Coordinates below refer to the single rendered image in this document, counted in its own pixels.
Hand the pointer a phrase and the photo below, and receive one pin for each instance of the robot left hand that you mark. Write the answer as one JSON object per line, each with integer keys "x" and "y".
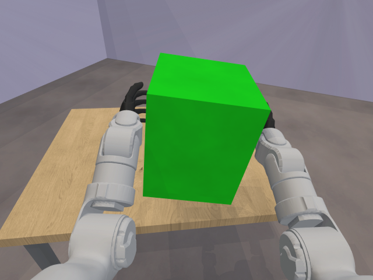
{"x": 130, "y": 101}

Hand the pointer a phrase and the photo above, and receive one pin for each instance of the robot left upper arm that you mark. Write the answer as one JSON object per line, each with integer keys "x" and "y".
{"x": 101, "y": 245}

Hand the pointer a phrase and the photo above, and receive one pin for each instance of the robot right upper arm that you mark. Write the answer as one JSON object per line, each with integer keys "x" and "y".
{"x": 316, "y": 253}

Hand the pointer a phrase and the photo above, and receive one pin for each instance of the robot right hand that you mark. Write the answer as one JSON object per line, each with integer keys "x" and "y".
{"x": 270, "y": 123}

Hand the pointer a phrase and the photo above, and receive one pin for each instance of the left robot forearm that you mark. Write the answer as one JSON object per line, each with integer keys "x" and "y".
{"x": 112, "y": 185}

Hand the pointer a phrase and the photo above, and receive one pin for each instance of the carton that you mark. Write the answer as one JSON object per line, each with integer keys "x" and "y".
{"x": 203, "y": 121}

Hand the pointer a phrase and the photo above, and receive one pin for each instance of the table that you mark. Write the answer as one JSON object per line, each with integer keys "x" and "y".
{"x": 49, "y": 206}

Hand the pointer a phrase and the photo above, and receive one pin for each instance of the right robot forearm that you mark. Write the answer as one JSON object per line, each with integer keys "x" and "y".
{"x": 297, "y": 204}

